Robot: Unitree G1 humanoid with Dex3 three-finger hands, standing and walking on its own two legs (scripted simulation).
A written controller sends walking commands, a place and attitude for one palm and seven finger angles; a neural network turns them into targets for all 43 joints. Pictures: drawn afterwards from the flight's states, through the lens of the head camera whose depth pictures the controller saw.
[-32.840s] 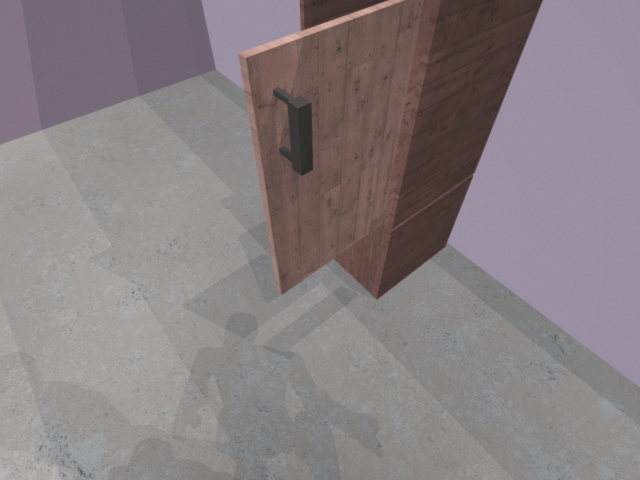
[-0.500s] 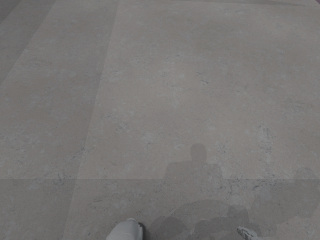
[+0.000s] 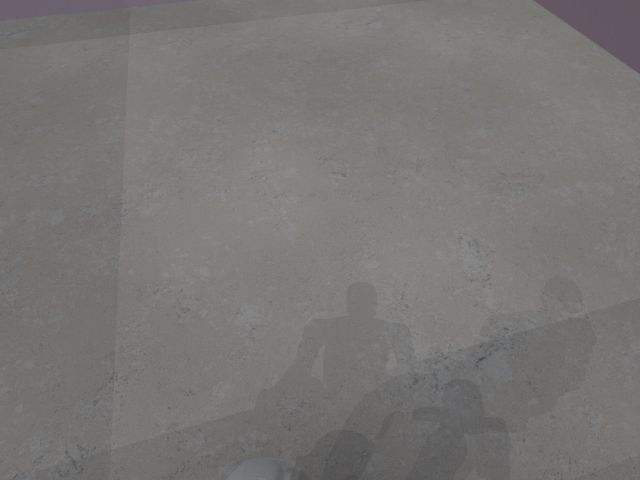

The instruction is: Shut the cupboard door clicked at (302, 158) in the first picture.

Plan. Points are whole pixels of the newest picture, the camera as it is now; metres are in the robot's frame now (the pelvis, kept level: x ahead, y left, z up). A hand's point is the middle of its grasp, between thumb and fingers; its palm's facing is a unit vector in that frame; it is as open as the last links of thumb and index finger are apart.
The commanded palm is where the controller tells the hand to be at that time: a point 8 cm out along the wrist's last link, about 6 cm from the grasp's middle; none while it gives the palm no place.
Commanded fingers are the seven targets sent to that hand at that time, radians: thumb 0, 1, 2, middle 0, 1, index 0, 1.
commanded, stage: turn to face it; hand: left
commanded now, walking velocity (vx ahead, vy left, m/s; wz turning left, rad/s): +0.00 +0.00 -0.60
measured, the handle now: out of the picture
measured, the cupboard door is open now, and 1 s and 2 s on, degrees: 56 56 56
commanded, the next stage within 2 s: none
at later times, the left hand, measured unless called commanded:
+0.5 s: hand (228, 395) +0.24 +0.17 -0.14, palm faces -0.33 -0.91 -0.25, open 7.4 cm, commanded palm none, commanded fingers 0.00 0.90 0.90 -0.20 -0.30 -0.20 -0.30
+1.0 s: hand (243, 397) +0.25 +0.15 -0.17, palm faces -0.55 -0.81 -0.19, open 7.4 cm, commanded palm none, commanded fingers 0.00 0.90 0.90 -0.20 -0.30 -0.20 -0.30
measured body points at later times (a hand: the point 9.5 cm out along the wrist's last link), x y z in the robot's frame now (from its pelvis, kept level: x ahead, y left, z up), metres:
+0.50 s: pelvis +0.03 +0.02 +0.00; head +0.07 +0.00 +0.45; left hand +0.26 +0.22 -0.12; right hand -0.03 -0.24 -0.14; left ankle +0.04 +0.14 -0.73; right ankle -0.02 -0.10 -0.73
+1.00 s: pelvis +0.06 +0.02 +0.00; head +0.11 +0.02 +0.45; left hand +0.28 +0.19 -0.15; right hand -0.04 -0.22 -0.12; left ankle +0.13 +0.12 -0.73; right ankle -0.04 -0.07 -0.67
